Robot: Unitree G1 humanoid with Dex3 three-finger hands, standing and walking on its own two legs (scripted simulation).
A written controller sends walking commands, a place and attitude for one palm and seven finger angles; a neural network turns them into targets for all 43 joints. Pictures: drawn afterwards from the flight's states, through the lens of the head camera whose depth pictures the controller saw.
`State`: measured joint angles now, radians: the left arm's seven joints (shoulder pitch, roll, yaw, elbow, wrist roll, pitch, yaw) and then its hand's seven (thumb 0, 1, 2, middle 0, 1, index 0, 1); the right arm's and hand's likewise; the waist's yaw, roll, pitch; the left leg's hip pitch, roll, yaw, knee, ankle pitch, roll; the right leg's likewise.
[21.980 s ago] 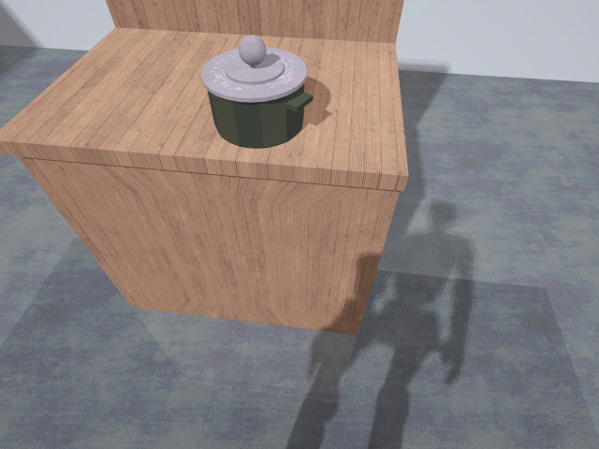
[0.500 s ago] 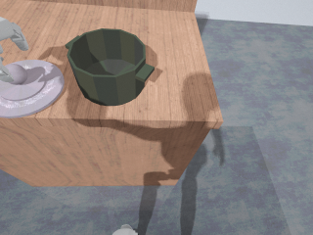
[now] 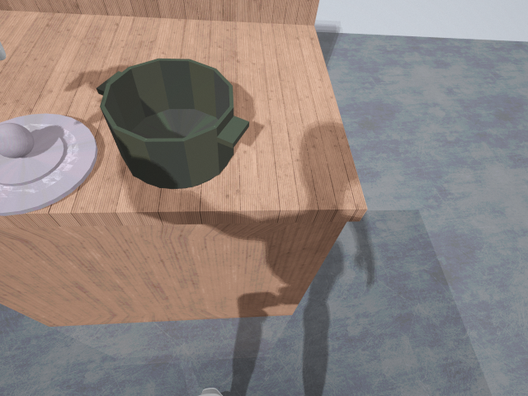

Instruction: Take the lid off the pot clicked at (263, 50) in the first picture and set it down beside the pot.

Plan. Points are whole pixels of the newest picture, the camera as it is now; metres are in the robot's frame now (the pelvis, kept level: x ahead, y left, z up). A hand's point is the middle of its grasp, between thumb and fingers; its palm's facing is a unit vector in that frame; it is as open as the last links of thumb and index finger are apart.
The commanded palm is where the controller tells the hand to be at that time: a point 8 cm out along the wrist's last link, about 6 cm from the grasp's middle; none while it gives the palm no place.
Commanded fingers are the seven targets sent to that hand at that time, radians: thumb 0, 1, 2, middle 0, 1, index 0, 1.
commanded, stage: raise the empty hand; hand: left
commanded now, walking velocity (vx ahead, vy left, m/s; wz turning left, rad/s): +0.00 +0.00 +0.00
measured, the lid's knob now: (12, 140) +0.49 +0.35 +0.09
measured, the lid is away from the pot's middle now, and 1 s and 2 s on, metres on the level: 0.23 0.23 0.23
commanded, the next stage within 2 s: draw the hand back to the body in 0.38 s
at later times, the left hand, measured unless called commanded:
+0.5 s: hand out of the picture +0.48 +0.34 +0.25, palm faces -0.26 -0.12 -0.96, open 11.0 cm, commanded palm +0.50 +0.33 +0.31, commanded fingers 0.00 -0.09 0.81 -0.42 -0.72 -0.42 -0.72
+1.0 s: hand out of the picture +0.44 +0.32 +0.23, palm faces -0.13 -0.21 -0.97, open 11.0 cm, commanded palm +0.41 +0.32 +0.30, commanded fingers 0.00 -0.09 0.81 -0.42 -0.72 -0.42 -0.72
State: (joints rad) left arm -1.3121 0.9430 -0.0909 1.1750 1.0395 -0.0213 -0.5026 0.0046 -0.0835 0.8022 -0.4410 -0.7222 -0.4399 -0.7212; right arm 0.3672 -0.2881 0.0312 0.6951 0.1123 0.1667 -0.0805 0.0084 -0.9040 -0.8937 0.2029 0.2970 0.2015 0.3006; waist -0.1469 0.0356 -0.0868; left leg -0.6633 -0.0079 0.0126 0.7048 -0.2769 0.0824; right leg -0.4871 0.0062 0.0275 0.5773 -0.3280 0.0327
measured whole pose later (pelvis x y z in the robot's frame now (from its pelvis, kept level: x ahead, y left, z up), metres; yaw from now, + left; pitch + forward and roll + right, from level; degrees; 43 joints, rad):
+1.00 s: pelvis +0.01 -0.03 +0.01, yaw +2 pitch +9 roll -2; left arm -1.02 0.92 0.07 0.85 0.84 0.04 -0.49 0.00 -0.09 0.80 -0.44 -0.72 -0.44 -0.72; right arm 0.25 -0.28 0.01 0.59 0.13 0.25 -0.04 0.01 -0.91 -0.89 0.20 0.30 0.20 0.30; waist -0.08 0.05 -0.05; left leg -0.53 -0.01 -0.01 0.62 -0.25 0.05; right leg -0.37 0.01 0.01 0.54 -0.33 0.02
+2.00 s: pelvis +0.02 -0.07 +0.03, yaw +0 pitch -3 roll +0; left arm -0.10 0.43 0.44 -0.11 -0.11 -0.05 0.09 0.02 0.80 0.89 -0.23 -0.34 -0.23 -0.34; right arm 0.14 -0.23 0.03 0.67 0.04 -0.05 -0.07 0.02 -0.90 -0.89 0.20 0.30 0.20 0.30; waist 0.05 0.05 0.00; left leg -0.14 0.03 0.01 0.39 -0.20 -0.02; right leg -0.01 0.04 0.03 0.33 -0.27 -0.03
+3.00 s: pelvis +0.00 -0.04 +0.02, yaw +1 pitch -2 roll -2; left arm 0.42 0.40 0.43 -0.60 -0.08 -0.16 0.09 0.02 0.89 0.89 -0.21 -0.30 -0.21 -0.30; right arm 0.17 -0.22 0.02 0.62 0.01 -0.06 -0.05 0.02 -0.90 -0.89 0.20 0.30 0.20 0.30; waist 0.04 0.06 -0.02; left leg -0.22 0.02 0.00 0.47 -0.20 0.02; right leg -0.05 0.03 0.02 0.34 -0.24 0.01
